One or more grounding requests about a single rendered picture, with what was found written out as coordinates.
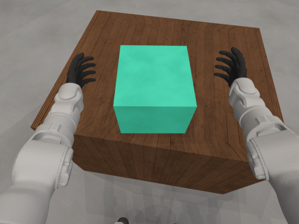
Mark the robot left hand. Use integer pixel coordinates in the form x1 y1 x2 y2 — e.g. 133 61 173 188
66 53 96 89

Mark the pedestal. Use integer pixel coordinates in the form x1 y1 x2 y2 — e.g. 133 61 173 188
31 10 284 194

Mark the robot left upper arm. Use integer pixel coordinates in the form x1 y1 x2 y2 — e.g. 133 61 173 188
0 140 73 224

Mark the right robot forearm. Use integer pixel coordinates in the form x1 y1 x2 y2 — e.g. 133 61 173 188
228 77 299 142

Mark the left robot forearm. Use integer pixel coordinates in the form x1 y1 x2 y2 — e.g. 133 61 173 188
12 83 84 181

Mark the robot right hand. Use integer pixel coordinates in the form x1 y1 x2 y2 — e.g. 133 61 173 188
214 47 247 87

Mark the robot right upper arm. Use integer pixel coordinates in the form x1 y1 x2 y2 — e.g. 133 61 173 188
245 130 299 224

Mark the carton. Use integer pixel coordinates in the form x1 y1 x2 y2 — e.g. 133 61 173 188
113 45 197 133

